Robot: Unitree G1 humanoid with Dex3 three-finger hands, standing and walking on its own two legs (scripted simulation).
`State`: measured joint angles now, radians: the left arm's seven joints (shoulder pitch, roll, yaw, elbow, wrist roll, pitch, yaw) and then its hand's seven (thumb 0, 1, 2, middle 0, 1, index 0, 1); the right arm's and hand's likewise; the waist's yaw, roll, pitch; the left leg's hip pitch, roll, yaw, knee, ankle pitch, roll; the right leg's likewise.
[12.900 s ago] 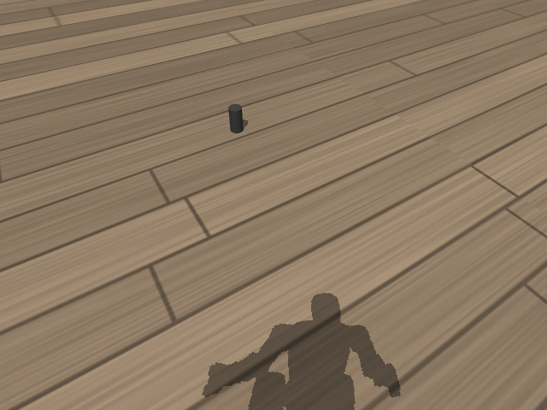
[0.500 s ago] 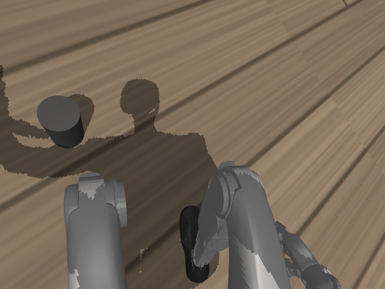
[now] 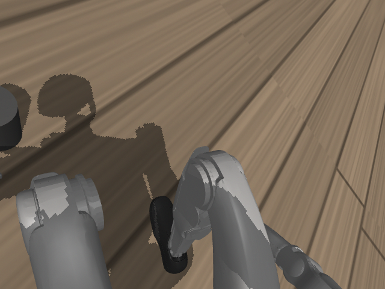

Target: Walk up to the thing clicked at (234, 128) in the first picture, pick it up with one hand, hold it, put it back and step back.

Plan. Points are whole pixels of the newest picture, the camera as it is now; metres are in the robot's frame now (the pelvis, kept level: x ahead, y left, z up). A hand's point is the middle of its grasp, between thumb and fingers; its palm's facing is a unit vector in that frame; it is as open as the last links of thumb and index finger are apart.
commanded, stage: close in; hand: left
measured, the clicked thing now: out of the picture +0.46 +0.25 -0.21
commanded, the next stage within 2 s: rest palm in 0.32 s
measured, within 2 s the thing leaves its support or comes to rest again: leaves its support in 1.42 s
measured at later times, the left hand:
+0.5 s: hand out of the picture +0.43 +0.26 -0.17, palm faces +0.27 -0.96 +0.01, open 17.3 cm
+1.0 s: hand out of the picture +0.45 +0.25 -0.17, palm faces +0.31 -0.95 -0.01, open 10.9 cm
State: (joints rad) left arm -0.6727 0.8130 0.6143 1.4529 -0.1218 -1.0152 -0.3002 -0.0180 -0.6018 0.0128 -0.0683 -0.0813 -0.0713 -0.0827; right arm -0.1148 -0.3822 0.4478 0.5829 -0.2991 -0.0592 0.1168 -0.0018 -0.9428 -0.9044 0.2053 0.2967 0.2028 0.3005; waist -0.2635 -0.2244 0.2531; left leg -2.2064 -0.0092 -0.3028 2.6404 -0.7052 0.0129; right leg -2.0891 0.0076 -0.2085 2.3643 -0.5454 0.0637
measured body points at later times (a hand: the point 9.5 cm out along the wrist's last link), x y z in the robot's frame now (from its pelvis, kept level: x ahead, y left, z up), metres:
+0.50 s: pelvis +0.00 +0.00 +0.00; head +0.23 +0.18 +0.33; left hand +0.41 +0.31 -0.17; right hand +0.14 -0.25 -0.03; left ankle +0.09 +0.12 -0.25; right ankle +0.16 -0.13 -0.25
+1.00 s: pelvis +0.00 +0.00 +0.00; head +0.24 +0.18 +0.33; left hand +0.43 +0.30 -0.17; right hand +0.14 -0.25 -0.03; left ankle +0.09 +0.12 -0.25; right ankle +0.16 -0.13 -0.25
